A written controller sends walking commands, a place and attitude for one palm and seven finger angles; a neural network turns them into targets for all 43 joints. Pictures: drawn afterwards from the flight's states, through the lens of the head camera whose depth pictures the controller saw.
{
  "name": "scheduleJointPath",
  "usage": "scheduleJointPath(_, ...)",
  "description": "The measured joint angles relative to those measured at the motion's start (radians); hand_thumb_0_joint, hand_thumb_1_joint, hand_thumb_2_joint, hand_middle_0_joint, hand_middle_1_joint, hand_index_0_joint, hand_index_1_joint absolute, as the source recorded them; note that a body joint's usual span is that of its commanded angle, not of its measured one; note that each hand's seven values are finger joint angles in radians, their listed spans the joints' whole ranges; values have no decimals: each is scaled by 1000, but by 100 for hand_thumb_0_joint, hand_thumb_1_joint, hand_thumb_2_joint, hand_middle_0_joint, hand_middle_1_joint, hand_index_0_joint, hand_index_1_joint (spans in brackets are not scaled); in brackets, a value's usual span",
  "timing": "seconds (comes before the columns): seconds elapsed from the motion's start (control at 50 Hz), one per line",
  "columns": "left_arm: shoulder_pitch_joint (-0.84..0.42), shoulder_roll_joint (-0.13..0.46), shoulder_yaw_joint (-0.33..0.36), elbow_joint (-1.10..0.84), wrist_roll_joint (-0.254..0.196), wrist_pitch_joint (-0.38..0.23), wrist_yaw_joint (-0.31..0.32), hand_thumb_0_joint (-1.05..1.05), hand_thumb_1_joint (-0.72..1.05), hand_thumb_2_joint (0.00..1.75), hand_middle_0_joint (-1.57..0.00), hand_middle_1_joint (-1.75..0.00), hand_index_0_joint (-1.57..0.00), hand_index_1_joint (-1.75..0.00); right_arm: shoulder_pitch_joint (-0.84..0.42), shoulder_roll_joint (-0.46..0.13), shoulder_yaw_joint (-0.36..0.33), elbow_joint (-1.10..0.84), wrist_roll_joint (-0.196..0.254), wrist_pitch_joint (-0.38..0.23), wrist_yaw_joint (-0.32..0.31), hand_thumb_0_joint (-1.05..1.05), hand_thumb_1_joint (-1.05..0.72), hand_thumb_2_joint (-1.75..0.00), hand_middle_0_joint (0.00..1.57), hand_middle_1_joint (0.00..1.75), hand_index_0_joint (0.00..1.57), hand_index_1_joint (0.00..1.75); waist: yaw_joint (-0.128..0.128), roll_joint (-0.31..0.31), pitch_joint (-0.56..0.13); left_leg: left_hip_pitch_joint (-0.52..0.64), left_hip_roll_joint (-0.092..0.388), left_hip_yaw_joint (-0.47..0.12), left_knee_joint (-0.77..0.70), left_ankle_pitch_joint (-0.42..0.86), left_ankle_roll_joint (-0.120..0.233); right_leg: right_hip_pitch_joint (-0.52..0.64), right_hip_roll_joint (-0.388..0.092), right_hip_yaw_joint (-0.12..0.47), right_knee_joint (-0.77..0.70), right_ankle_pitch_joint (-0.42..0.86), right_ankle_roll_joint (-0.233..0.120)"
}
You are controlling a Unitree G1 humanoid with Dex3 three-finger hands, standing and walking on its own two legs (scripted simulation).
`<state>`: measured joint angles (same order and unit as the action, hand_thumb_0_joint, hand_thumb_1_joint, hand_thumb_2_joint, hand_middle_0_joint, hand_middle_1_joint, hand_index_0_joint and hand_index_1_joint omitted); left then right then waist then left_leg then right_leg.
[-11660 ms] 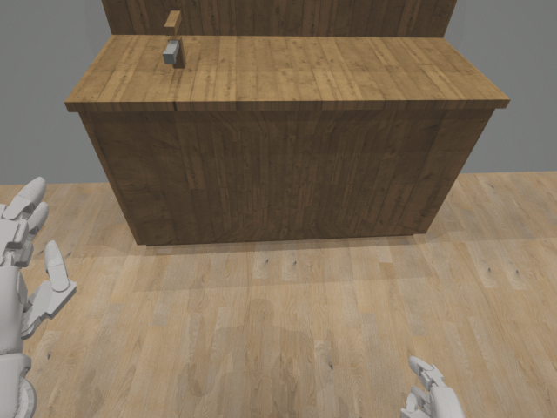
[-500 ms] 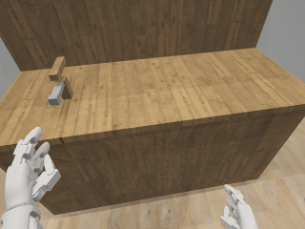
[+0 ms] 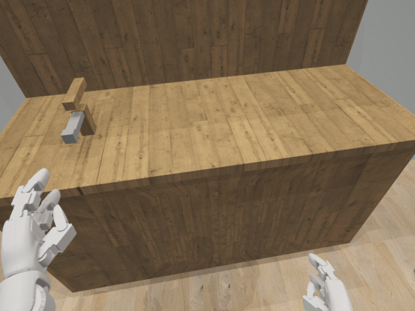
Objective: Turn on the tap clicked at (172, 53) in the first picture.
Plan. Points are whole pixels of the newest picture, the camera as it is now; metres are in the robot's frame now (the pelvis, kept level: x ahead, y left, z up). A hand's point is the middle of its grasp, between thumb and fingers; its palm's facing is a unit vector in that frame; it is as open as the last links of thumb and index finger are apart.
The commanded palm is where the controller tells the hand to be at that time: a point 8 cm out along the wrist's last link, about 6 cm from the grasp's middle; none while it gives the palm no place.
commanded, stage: reach beside the lever's end, fingers flat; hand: left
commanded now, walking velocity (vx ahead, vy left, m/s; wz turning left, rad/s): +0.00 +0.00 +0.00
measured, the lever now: (70, 136) +0.46 +0.41 +0.09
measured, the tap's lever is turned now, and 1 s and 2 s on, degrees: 0 0 0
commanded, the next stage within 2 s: none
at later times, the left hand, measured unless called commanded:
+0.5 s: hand (56, 194) +0.26 +0.32 +0.12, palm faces +0.53 -0.85 -0.08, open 7.5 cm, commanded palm +0.22 +0.36 +0.12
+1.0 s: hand (53, 172) +0.33 +0.37 +0.11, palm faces +0.53 -0.84 -0.07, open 7.6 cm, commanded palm +0.28 +0.41 +0.10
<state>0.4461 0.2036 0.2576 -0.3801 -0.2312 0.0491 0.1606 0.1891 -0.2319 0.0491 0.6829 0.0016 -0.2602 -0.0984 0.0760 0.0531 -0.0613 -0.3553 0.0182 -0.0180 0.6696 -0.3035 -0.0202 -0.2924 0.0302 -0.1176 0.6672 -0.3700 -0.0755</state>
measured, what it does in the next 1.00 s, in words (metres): stands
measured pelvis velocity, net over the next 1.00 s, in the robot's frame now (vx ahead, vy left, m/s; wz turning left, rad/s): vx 0.00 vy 0.04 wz -0.03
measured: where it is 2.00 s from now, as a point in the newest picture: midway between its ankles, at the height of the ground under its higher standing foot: outside the picture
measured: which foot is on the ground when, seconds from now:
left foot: down 0.00-1.00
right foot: down 0.00-1.00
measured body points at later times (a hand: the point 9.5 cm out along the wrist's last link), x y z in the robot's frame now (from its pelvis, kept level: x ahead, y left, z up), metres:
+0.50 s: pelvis +0.00 +0.02 +0.00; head +0.00 +0.01 +0.45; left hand +0.23 +0.36 +0.13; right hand +0.17 -0.22 -0.08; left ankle +0.03 +0.14 -0.72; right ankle +0.00 -0.06 -0.72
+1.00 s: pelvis +0.00 +0.04 +0.00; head +0.02 +0.04 +0.45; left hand +0.29 +0.41 +0.11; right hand +0.14 -0.21 -0.10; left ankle +0.03 +0.14 -0.72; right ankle +0.00 -0.06 -0.72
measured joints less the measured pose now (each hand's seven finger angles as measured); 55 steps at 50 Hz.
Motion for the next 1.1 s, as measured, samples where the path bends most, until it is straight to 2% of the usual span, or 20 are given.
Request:
scheduleJointPath(0.18, -142, 41, 90, 162, -23, 1, -39, 2, 90, 90, -20, -30, -20, -31, -14, 0, -5, 38, 12, 8, -17, 2, -91, -90, 20, 30, 21, 30, -10, -6, 8, -5, 6, 5, -13, 12, -1, -6, 6, 5, -18, 17, 0)
scheduleJointPath(0.32, -236, 60, 130, 274, -26, -10, -56, 2, 90, 90, -20, -30, -20, -30, -11, -10, -16, 50, 17, 10, -27, 2, -91, -90, 20, 30, 21, 30, -19, -10, 16, -13, 1, 15, -23, 17, 7, -17, 1, 15, -27, 26, 9)
scheduleJointPath(0.64, -431, 117, 204, 536, -6, -72, -103, 2, 90, 90, -19, -28, -19, -28, 3, -11, -19, 51, 15, 33, -32, 2, -91, -90, 20, 30, 21, 30, -37, -24, 17, -47, -9, 34, -20, 15, 32, -49, -10, 34, -37, 38, 32)
scheduleJointPath(0.86, -567, 153, 229, 705, 24, -108, -118, 2, 90, 90, -18, -25, -18, -25, 18, -14, -17, 53, 10, 54, -31, 1, -91, -90, 21, 30, 21, 30, -50, -25, 14, -81, -16, 34, -2, 9, 45, -75, -16, 35, -33, 39, 44)
scheduleJointPath(1.1, -698, 237, 299, 925, 45, -174, -165, 2, 90, 90, -17, -22, -17, -22, 54, -25, -23, 50, 9, 89, -23, 1, -91, -90, 21, 30, 21, 30, -73, -32, 6, -141, -10, 34, 37, -5, 50, -129, -11, 35, -9, 36, 48)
